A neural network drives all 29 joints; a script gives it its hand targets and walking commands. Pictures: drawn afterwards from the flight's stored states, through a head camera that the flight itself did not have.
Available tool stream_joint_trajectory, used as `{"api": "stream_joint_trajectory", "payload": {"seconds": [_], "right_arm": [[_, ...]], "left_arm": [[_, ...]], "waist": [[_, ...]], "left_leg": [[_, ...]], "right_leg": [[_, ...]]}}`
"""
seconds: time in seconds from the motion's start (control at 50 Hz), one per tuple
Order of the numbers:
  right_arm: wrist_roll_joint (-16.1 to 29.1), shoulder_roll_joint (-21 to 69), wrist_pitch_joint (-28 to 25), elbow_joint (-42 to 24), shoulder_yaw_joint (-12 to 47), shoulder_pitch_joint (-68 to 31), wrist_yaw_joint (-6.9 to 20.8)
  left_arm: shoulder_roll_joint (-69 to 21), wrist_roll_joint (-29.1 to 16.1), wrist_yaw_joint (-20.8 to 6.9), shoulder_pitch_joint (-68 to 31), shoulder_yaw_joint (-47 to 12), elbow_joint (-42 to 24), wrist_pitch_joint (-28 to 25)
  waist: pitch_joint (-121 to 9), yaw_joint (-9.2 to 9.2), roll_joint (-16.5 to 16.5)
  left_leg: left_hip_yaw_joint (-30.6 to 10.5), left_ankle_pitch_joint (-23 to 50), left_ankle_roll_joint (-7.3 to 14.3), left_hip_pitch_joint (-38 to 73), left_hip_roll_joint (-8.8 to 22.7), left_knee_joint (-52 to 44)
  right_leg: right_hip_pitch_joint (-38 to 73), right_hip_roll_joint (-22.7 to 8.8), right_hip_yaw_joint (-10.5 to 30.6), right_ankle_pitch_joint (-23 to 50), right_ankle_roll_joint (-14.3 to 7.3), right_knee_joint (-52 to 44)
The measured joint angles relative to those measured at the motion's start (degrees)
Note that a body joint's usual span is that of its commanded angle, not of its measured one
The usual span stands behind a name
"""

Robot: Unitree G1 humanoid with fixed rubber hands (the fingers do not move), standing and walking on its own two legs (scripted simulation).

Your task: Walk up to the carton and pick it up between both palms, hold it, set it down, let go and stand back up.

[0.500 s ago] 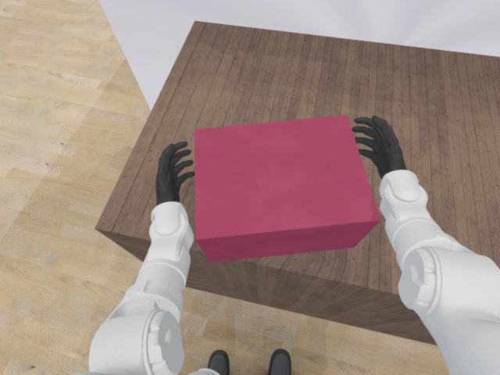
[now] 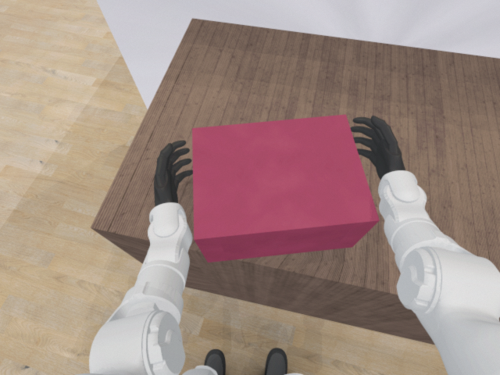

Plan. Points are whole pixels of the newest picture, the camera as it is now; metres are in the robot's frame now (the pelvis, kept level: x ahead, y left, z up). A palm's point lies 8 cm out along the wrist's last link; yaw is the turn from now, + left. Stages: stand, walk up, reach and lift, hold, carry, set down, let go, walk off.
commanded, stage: set down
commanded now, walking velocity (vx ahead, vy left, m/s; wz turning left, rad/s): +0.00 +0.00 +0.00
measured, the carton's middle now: (275, 190) +0.42 +0.00 -0.05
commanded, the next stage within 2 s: none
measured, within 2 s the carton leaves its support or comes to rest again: neither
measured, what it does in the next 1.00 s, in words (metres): stands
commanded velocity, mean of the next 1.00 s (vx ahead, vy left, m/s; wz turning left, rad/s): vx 0.00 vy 0.00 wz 0.00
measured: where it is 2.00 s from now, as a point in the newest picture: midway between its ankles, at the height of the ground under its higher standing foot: outside the picture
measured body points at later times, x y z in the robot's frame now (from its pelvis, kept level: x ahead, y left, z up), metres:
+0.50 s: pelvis +0.00 +0.00 +0.00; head +0.12 +0.00 +0.43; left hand +0.39 +0.19 +0.00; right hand +0.47 -0.18 +0.02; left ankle -0.01 +0.14 -0.73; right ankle +0.01 -0.06 -0.73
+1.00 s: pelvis -0.01 +0.01 -0.02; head +0.13 -0.02 +0.41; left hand +0.40 +0.19 -0.02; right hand +0.48 -0.18 -0.01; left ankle -0.01 +0.14 -0.73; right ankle +0.01 -0.06 -0.73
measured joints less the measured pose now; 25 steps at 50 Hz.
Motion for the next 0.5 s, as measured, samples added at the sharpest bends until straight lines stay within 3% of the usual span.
{"api": "stream_joint_trajectory", "payload": {"seconds": [0.5], "right_arm": [[0.0, 0.3, 0.5, -1.6, -0.4, 0.4, 0.8]], "left_arm": [[-0.1, 1.6, -0.5, 0.0, 1.1, -0.9, -0.3]], "waist": [[0.7, -0.33, -0.4]], "left_leg": [[0.2, -1.0, 0.1, -0.5, 0.1, 1.8]], "right_leg": [[-0.6, -0.1, -0.1, -1.1, 0.0, 2.1]]}}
